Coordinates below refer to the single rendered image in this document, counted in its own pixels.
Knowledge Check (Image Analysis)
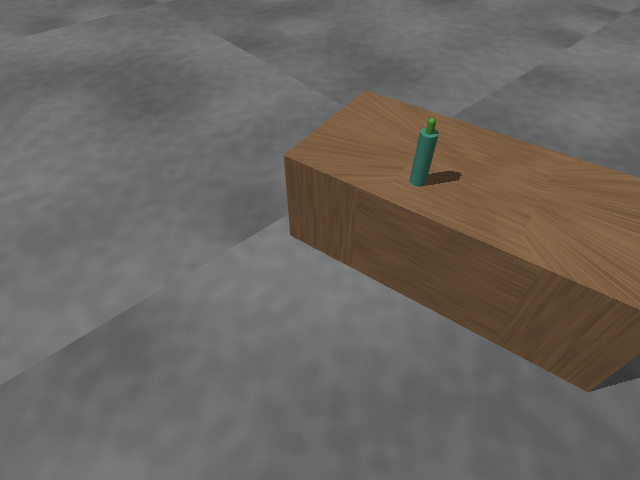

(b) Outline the bottle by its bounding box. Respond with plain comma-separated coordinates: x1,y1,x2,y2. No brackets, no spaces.
410,118,439,187

